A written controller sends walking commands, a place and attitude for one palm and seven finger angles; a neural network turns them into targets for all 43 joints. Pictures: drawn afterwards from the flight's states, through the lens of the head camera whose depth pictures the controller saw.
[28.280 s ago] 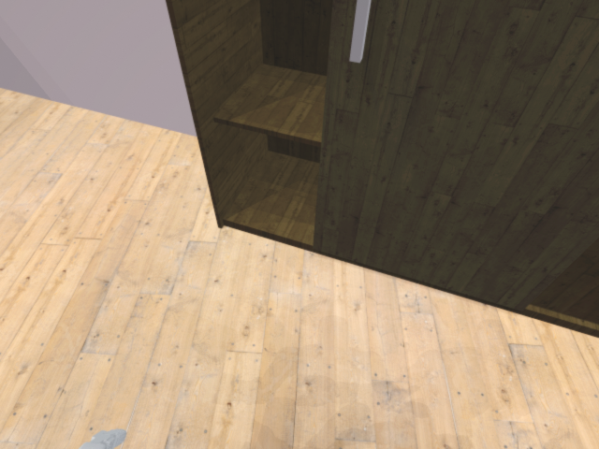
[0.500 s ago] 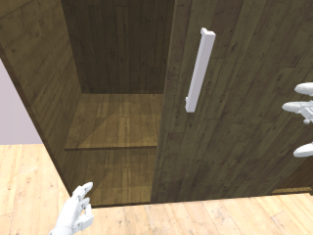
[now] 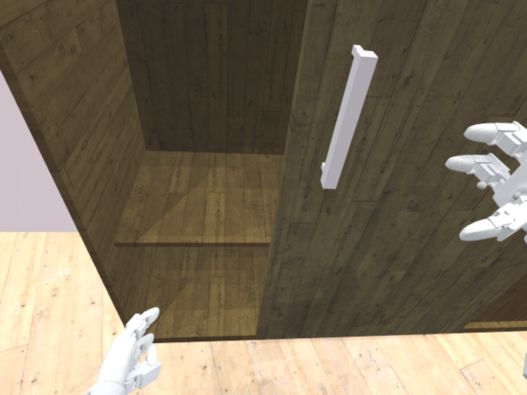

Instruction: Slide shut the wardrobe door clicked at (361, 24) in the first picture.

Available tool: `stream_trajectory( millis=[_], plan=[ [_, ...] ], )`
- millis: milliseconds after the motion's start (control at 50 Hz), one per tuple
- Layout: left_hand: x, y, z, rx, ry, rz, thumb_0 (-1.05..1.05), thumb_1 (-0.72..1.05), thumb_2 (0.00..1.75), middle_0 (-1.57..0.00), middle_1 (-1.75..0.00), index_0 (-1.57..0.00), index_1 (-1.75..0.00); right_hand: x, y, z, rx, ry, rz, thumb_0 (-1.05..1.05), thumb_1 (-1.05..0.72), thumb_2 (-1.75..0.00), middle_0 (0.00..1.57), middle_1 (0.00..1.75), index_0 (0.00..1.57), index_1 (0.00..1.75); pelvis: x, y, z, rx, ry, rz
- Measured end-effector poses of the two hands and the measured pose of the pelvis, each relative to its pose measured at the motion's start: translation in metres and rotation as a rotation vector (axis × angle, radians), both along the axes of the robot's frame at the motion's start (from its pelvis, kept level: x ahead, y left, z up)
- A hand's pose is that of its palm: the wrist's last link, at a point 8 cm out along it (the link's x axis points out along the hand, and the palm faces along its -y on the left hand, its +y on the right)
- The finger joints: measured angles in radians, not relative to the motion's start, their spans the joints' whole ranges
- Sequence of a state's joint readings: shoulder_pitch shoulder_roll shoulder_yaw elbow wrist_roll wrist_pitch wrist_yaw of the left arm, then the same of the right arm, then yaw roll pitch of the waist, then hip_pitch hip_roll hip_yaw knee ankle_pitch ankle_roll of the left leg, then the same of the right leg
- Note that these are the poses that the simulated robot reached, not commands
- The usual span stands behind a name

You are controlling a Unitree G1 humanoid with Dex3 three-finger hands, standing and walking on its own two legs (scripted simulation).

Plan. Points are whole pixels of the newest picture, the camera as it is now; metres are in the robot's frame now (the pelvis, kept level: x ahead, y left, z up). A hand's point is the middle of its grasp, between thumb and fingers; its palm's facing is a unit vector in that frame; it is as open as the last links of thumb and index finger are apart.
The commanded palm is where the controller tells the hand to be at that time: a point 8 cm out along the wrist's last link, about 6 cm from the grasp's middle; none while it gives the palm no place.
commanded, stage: move the hooked fingers beside the handle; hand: right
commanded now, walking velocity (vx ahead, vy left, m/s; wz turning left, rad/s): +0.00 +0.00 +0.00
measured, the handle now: (341, 123) +0.49 -0.10 +0.21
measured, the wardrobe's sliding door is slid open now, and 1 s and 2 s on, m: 0.42 0.42 0.42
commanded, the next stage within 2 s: feel for the door with the fingertips in 2.00 s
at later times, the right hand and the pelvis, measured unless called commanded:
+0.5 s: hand (438, 166) +0.36 -0.21 +0.23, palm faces -0.04 +1.00 -0.07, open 14.0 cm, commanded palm +0.34 -0.26 +0.23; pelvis +0.00 +0.00 +0.00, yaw +0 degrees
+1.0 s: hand (404, 149) +0.40 -0.18 +0.23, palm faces -0.06 +1.00 -0.04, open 14.0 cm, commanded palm +0.38 -0.23 +0.22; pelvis +0.01 +0.00 +0.00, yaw +1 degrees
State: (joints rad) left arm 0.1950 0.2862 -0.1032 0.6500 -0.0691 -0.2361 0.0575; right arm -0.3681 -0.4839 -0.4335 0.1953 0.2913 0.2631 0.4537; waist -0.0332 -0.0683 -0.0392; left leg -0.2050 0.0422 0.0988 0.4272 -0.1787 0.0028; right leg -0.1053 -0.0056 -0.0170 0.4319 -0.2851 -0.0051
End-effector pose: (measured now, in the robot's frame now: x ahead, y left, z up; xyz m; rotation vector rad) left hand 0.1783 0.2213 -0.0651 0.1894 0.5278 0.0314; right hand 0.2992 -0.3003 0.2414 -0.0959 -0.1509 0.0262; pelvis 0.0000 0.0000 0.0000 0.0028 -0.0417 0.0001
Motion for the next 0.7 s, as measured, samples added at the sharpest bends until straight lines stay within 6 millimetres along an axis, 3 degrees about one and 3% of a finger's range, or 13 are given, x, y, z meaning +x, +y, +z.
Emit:
stream_trajectory(
  millis=[260, 520, 700],
  plan=[
    [0.002, 0.009, -0.005, 0.015, 0.041, 0.019, 0.02, 0.91, 0.90, -0.20, -0.30, -0.20, -0.29, 0.008, 0.009, -0.008, 0.014, 0.024, -0.026, -0.01, 0.50, -0.30, 0.30, 1.20, 0.30, 1.20, 0.004, 0.002, 0.000, 0.000, 0.005, -0.001],
    [0.006, 0.005, -0.004, 0.001, 0.032, 0.026, 0.02, 0.91, 0.90, -0.20, -0.30, -0.20, -0.29, 0.044, 0.039, -0.005, 0.029, 0.038, 0.016, -0.01, 0.50, -0.30, 0.30, 1.20, 0.30, 1.20, 0.005, 0.002, 0.001, -0.003, 0.015, 0.000],
    [-0.007, 0.012, -0.010, 0.010, 0.079, 0.063, 0.02, 0.91, 0.90, -0.21, -0.30, -0.20, -0.29, 0.062, 0.041, -0.012, 0.040, 0.068, -0.003, -0.01, 0.50, -0.30, 0.30, 1.20, 0.30, 1.20, 0.007, 0.002, 0.001, -0.003, 0.026, 0.010]
  ],
)
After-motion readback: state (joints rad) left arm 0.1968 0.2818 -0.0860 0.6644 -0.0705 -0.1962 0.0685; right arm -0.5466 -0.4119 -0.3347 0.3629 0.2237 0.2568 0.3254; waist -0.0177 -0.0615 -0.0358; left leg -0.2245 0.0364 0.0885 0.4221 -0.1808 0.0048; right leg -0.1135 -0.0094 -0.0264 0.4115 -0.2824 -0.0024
